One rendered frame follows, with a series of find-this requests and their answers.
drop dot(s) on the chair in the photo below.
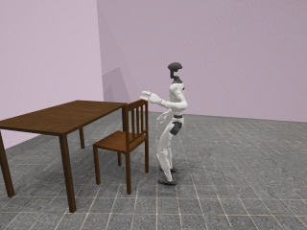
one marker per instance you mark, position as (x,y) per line
(126,141)

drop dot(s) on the table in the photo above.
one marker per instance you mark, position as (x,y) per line
(59,120)

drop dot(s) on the robot left forearm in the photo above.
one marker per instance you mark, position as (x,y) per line
(174,106)

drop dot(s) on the robot right forearm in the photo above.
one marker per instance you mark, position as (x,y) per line
(170,112)

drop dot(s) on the humanoid robot head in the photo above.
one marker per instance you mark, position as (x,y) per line
(173,67)

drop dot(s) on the robot right hand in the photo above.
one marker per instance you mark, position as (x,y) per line
(165,116)

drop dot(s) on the robot right shin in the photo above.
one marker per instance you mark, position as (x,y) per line
(170,156)

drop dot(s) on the robot left hand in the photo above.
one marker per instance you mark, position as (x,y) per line
(153,99)

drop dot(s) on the robot left upper arm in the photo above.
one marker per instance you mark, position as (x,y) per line
(176,91)

